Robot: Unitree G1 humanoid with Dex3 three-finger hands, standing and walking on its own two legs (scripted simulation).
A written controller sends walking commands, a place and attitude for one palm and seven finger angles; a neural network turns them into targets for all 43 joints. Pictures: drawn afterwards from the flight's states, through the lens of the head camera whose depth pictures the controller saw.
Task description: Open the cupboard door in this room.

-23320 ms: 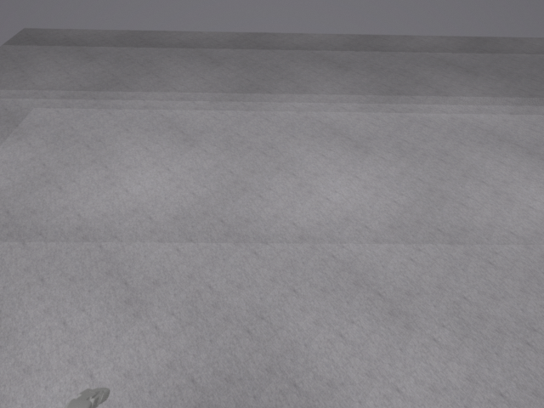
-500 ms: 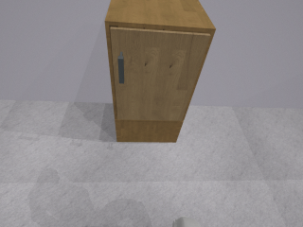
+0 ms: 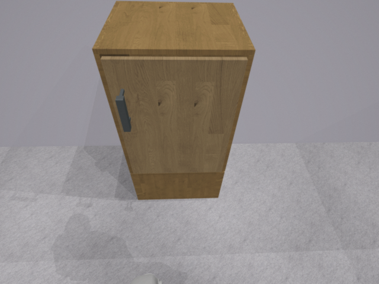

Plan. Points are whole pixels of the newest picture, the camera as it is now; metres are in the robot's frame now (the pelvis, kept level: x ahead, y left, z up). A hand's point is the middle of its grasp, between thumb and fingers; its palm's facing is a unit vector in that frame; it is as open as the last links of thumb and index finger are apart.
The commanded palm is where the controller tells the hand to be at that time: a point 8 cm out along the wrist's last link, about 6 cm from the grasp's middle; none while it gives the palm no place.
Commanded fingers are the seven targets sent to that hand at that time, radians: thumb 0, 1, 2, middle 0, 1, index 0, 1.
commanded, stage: take the last steps up to it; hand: left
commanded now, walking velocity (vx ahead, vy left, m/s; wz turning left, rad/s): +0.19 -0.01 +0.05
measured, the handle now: (124, 110) +0.64 +0.24 -0.04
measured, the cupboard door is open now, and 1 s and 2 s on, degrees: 0 0 0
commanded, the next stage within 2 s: come to a stop and stand still in 0.10 s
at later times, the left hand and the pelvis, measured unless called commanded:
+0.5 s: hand out of the picture +0.14 +0.18 -0.18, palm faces +0.03 -0.98 -0.18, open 7.4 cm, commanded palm none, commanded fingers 0.00 0.90 0.90 -0.20 -0.30 -0.20 -0.30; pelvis +0.12 +0.00 +0.00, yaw +0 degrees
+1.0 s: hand out of the picture +0.12 +0.18 -0.15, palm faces +0.06 -0.96 -0.27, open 7.4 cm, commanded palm none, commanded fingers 0.00 0.90 0.90 -0.20 -0.30 -0.20 -0.30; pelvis +0.07 -0.02 +0.00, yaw -1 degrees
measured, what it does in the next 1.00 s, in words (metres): steps on the spot: left foot, then right foot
